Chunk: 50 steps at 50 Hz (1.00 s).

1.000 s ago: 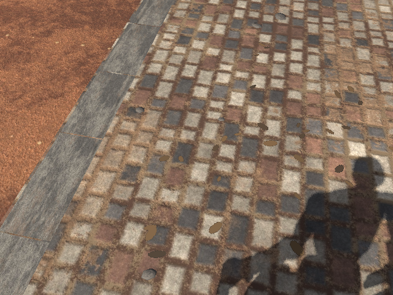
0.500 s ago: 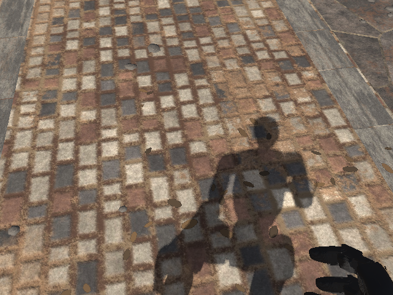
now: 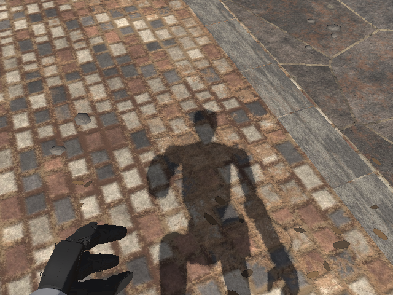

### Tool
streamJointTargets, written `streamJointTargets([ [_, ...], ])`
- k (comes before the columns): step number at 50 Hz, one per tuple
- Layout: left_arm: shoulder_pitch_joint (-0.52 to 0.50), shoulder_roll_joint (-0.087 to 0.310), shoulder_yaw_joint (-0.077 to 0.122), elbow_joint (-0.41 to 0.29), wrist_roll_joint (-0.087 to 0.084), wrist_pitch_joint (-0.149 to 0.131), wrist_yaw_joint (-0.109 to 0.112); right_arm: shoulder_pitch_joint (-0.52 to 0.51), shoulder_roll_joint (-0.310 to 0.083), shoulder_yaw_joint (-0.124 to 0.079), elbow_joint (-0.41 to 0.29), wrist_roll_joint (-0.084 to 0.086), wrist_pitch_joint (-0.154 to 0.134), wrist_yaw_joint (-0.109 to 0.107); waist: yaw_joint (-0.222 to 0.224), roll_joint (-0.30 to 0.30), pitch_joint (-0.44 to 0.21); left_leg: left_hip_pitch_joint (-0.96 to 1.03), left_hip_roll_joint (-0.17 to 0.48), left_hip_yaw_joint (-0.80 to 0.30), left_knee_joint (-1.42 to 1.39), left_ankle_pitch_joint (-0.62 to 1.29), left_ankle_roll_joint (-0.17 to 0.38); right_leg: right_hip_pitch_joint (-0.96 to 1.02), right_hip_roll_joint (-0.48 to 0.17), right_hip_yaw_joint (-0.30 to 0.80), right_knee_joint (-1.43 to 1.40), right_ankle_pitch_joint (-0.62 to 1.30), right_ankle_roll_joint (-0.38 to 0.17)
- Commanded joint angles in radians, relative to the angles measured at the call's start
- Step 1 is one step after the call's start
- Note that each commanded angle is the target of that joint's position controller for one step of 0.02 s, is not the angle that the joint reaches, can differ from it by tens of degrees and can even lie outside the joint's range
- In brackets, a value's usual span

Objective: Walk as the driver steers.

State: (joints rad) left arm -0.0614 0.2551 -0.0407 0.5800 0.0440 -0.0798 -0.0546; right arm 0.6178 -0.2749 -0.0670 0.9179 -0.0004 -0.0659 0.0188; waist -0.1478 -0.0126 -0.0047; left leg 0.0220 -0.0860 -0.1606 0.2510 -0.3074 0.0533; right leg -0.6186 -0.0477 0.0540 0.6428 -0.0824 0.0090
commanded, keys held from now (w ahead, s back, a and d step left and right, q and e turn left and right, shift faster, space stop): w+q+shift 0.42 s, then q+shift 0.12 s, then shift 0.04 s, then e+shift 0.42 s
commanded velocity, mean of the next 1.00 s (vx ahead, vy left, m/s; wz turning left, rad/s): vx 0.64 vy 0.00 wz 0.43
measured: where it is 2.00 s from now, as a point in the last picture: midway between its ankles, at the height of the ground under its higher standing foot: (117, 196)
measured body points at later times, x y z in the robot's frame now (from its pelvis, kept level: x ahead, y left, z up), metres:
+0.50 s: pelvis +0.45 +0.06 -0.04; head +0.48 +0.07 +0.40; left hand +0.28 +0.29 -0.17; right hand +0.79 -0.05 -0.09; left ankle +0.58 +0.15 -0.74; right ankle +0.23 -0.15 -0.69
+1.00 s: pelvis +0.74 +0.16 -0.03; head +0.78 +0.17 +0.42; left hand +0.75 +0.47 -0.12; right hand +1.01 -0.01 -0.13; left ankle +0.59 +0.18 -0.66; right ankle +0.89 +0.16 -0.74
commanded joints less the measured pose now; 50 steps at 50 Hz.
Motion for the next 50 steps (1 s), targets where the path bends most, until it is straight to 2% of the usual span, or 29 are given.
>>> streamJointTargets([
  [1,0.05,0.134,0.047,-0.03,-0.006,-0.007,0.023,-0.145,-0.199,-0.045,-0.108,0.012,-0.027,0.002,0.143,0.064,0.022,-0.286,0.194,-0.178,-0.022,0.487,0.121,0.403,0.062,-0.06,-0.091,0.039,-0.007],
  [3,0.273,0.18,0.079,0.035,0.009,-0.015,0.053,-0.143,-0.221,-0.053,-0.104,0.014,-0.024,0.004,0.25,0.016,-0.127,-0.328,0.114,-0.112,0.369,0.633,0.078,0.697,0.056,-0.057,-0.111,-0.069,-0.037],
  [4,0.459,0.252,0.107,0.047,0.026,-0.019,0.077,-0.17,-0.167,-0.039,-0.131,0.019,-0.033,0.004,0.339,-0.05,-0.248,-0.474,0.067,-0.059,0.675,0.414,0.059,0.903,-0.156,0.158,-0.153,-0.354,-0.076],
  [5,0.509,0.32,0.126,0.054,0.05,-0.009,0.084,-0.102,-0.032,-0.006,-0.172,0.046,-0.03,-0.006,0.287,-0.258,-0.375,-0.71,-0.012,0.033,0.98,-0.185,0.045,1.066,-0.436,0.635,-0.311,-0.702,-0.152],
  [6,0.449,0.276,0.128,0.059,0.024,0.002,0.085,-0.142,-0.087,-0.006,-0.179,0.021,-0.012,-0.013,0.255,-0.224,-0.294,-0.823,0.061,0.062,1.096,-0.103,0.06,0.962,-0.425,0.767,-0.382,-0.786,-0.184],
  [7,0.379,0.18,0.11,0.056,0.013,0.0,0.081,-0.231,-0.107,-0.012,-0.178,0.0,0.001,-0.01,0.245,-0.117,-0.141,-0.859,0.109,0.081,1.093,-0.023,0.06,0.838,-0.371,0.592,-0.378,-0.669,-0.171],
  [8,0.36,0.134,0.1,0.073,0.01,-0.006,0.074,-0.283,-0.098,-0.01,-0.18,-0.011,0.009,0.001,0.232,-0.051,-0.054,-0.845,0.14,0.085,1.06,0.013,0.052,0.734,-0.325,0.432,-0.385,-0.464,-0.162],
  [13,0.411,0.074,0.09,0.172,-0.024,-0.043,0.057,-0.433,-0.028,0.007,-0.261,-0.034,0.067,0.044,0.159,-0.087,0.064,-0.885,0.207,0.109,1.003,0.056,0.029,0.601,-0.252,0.051,-0.457,0.03,-0.111],
  [18,0.359,0.12,0.099,0.204,-0.023,-0.056,0.062,-0.607,-0.042,0.032,-0.352,-0.029,0.063,0.086,0.122,-0.033,0.127,-0.694,0.163,0.252,0.634,0.322,0.061,0.485,-0.146,-0.274,-0.553,0.276,-0.053],
  [20,0.41,0.171,0.108,0.218,-0.024,-0.054,0.067,-0.626,-0.055,0.034,-0.352,-0.028,0.061,0.088,0.119,-0.026,0.113,-0.552,0.085,0.34,0.532,0.34,0.098,0.53,-0.146,-0.324,-0.486,0.688,-0.041],
  [22,0.421,0.241,0.126,0.208,-0.024,-0.03,0.079,-0.496,-0.099,0.02,-0.311,-0.031,0.055,0.074,0.04,-0.063,0.025,-0.401,0.005,0.371,0.499,0.263,0.125,0.616,-0.171,-0.325,-0.239,1.072,-0.031],
  [23,0.394,0.271,0.134,0.195,-0.026,-0.012,0.084,-0.327,-0.131,0.004,-0.264,-0.04,0.049,0.064,-0.044,-0.063,-0.061,-0.213,-0.027,0.346,0.473,0.247,0.146,0.583,-0.192,-0.308,0.002,1.132,-0.037],
  [24,0.37,0.264,0.133,0.179,-0.029,-0.004,0.082,-0.122,-0.17,-0.02,-0.194,-0.047,0.041,0.043,-0.12,-0.032,-0.158,0.047,-0.034,0.28,0.388,0.323,0.179,0.473,-0.186,-0.292,0.31,0.974,-0.025],
  [25,0.412,0.182,0.118,0.189,-0.02,-0.004,0.061,-0.154,-0.213,-0.041,-0.171,-0.04,0.045,0.009,-0.04,0.106,-0.119,0.199,0.055,0.138,0.344,0.366,0.197,0.222,-0.032,-0.276,0.647,-0.095,0.008],
  [26,0.535,0.131,0.102,0.1,-0.032,0.002,0.067,-0.214,-0.375,-0.078,-0.23,-0.054,0.066,0.003,0.072,0.287,-0.283,0.494,0.357,-0.349,0.389,0.919,0.397,-0.107,0.081,-0.183,1.105,-0.533,0.07],
  [27,0.424,0.194,0.099,0.052,-0.026,-0.01,0.074,-0.182,-0.37,-0.092,-0.276,-0.025,0.076,-0.007,-0.005,0.092,-0.435,0.509,0.388,-0.494,0.254,0.835,0.447,-0.195,0.059,-0.009,1.123,-0.426,0.06],
  [28,0.339,0.216,0.098,-0.004,-0.071,-0.064,0.078,-0.291,-0.314,-0.074,-0.329,0.026,0.038,0.004,0.028,0.036,-0.371,0.396,0.367,-0.556,0.13,0.523,0.428,-0.191,0.064,0.105,1.005,-0.42,0.043],
  [29,0.317,0.206,0.102,0.007,-0.077,-0.073,0.089,-0.391,-0.258,-0.059,-0.331,0.036,0.015,0.01,0.108,-0.094,-0.198,0.175,0.336,-0.476,0.082,0.46,0.371,-0.187,0.017,0.084,0.896,-0.375,0.048],
  [31,0.411,0.226,0.118,0.072,-0.069,-0.032,0.099,-0.502,-0.17,-0.027,-0.346,0.013,-0.007,0.003,0.204,-0.126,-0.078,-0.161,0.325,-0.276,0.08,0.709,0.319,-0.017,-0.072,0.056,0.781,-0.336,0.07],
  [33,0.42,0.175,0.112,0.082,-0.052,-0.007,0.098,-0.507,-0.113,-0.006,-0.3,0.011,-0.017,-0.001,0.222,-0.068,-0.019,-0.381,0.246,-0.108,0.063,0.819,0.26,0.098,-0.094,0.008,0.579,-0.303,0.071],
  [36,0.358,0.062,0.082,0.082,-0.045,-0.014,0.083,-0.482,-0.106,-0.003,-0.242,-0.002,-0.019,-0.027,0.184,0.018,-0.054,-0.386,0.129,0.122,0.065,0.922,0.165,0.169,-0.039,-0.068,0.269,-0.014,0.046],
  [38,0.296,0.06,0.083,0.085,-0.056,-0.02,0.059,-0.446,-0.1,0.0,-0.22,-0.012,-0.011,-0.043,0.129,0.03,-0.075,-0.287,0.13,0.18,0.065,0.82,0.114,0.168,-0.006,-0.07,0.113,0.234,0.03],
  [41,0.191,0.103,0.1,0.033,-0.065,-0.024,0.023,-0.429,-0.115,-0.004,-0.195,-0.01,0.014,-0.061,0.088,0.065,-0.04,-0.174,0.176,0.187,0.095,0.711,0.074,0.098,0.005,-0.071,-0.018,0.295,0.013],
  [44,0.249,0.149,0.127,0.021,-0.053,-0.021,-0.011,-0.467,-0.13,-0.015,-0.206,-0.011,0.047,-0.074,0.125,0.089,-0.05,-0.09,0.23,0.182,0.229,0.832,0.07,0.09,0.035,-0.104,-0.029,0.116,-0.025],
  [46,0.445,0.176,0.151,0.064,-0.048,-0.018,-0.009,-0.531,-0.123,-0.019,-0.239,-0.004,0.067,-0.086,0.225,0.069,-0.104,-0.13,0.211,0.214,0.481,0.953,0.037,0.264,0.091,-0.126,-0.082,0.062,-0.075],
  [47,0.562,0.223,0.17,0.073,-0.044,-0.019,0.006,-0.551,-0.121,-0.017,-0.268,-0.009,0.067,-0.085,0.289,-0.041,-0.155,-0.267,0.115,0.245,0.778,0.665,-0.013,0.462,0.018,0.025,-0.165,0.385,-0.139],
  [48,0.506,0.282,0.167,0.046,-0.023,-0.018,0.022,-0.433,-0.015,0.007,-0.286,-0.051,0.067,-0.06,0.16,-0.302,-0.2,-0.607,-0.107,0.199,1.116,-0.31,-0.092,0.702,-0.201,0.457,-0.157,0.769,-0.315],
  [49,0.43,0.282,0.169,-0.008,0.0,-0.007,0.03,-0.354,-0.07,0.011,-0.278,-0.02,0.059,-0.034,0.158,-0.265,-0.394,-0.705,-0.101,-0.005,1.293,-0.322,-0.1,0.828,-0.286,0.745,-0.268,0.44,-0.424],
  [50,0.345,0.24,0.166,-0.05,-0.015,0.011,0.042,-0.421,-0.133,0.0,-0.278,0.001,0.058,-0.025,0.175,-0.124,-0.328,-0.732,-0.042,-0.037,1.278,-0.233,-0.08,0.736,-0.259,0.677,-0.291,0.157,-0.378],
])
